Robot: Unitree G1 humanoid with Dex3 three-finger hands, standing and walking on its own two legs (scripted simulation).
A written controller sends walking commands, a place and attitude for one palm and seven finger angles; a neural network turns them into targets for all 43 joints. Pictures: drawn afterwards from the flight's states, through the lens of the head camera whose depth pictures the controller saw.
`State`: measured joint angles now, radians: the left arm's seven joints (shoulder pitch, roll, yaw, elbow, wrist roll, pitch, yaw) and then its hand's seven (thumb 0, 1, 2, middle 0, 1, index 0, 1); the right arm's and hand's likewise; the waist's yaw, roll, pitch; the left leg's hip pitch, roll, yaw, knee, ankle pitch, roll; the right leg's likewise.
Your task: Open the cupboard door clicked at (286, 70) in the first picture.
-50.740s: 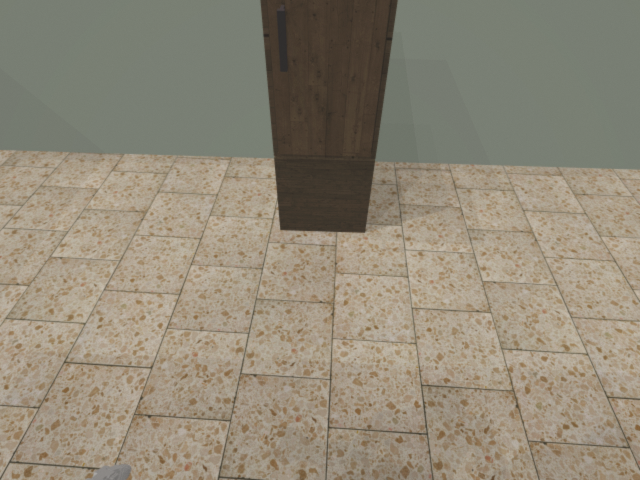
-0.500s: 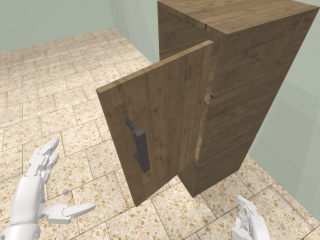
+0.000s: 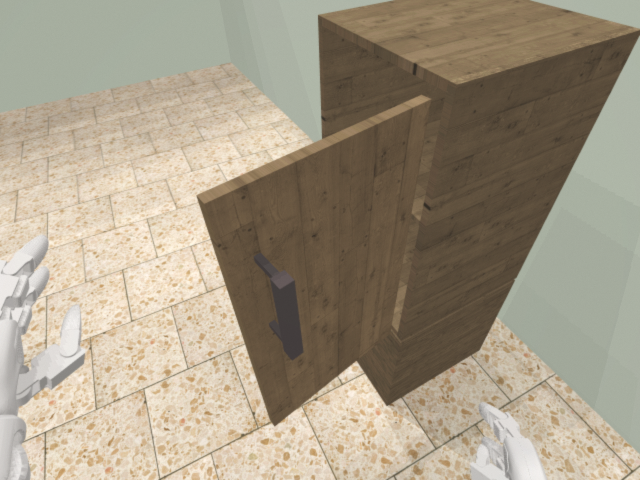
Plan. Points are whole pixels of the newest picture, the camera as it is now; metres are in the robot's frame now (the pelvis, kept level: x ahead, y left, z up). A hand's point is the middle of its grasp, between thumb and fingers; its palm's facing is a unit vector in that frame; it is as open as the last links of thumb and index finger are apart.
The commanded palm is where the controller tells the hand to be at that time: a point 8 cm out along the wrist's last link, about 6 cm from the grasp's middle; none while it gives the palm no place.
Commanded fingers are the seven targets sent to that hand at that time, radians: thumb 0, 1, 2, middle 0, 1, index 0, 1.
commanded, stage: draw the hand back to the body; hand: left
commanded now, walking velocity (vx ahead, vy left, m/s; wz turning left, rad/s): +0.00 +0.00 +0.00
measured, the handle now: (279, 308) +0.31 +0.10 +0.06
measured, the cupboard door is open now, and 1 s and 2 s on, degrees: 100 100 100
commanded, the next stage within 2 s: step back with the hand held close in 0.32 s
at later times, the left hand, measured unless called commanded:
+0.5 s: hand (67, 362) +0.17 +0.26 +0.16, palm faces +0.46 -0.79 -0.41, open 7.4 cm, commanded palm +0.12 +0.29 +0.17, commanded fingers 0.00 0.90 0.90 -0.20 -0.30 -0.20 -0.30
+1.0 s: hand (20, 413) +0.12 +0.28 +0.15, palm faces +0.40 -0.77 -0.50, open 7.4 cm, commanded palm +0.07 +0.31 +0.17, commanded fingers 0.00 0.90 0.90 -0.20 -0.30 -0.20 -0.30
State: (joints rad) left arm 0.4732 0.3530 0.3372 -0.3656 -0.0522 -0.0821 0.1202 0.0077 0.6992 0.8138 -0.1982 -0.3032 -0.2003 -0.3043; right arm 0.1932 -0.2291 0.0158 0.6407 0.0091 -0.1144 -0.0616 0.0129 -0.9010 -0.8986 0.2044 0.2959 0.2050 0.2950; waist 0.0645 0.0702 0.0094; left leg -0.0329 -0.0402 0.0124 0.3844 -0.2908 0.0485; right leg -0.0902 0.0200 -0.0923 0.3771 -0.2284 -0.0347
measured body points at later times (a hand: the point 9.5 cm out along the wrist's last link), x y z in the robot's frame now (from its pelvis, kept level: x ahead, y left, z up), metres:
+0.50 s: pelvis -0.02 -0.01 +0.00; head -0.04 -0.03 +0.45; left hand +0.14 +0.30 +0.18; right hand +0.16 -0.22 -0.09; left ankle -0.05 +0.08 -0.74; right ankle -0.01 -0.09 -0.74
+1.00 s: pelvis -0.07 +0.01 -0.01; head -0.06 +0.02 +0.44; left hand +0.10 +0.32 +0.18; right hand +0.10 -0.23 -0.09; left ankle -0.05 +0.08 -0.74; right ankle -0.01 -0.10 -0.74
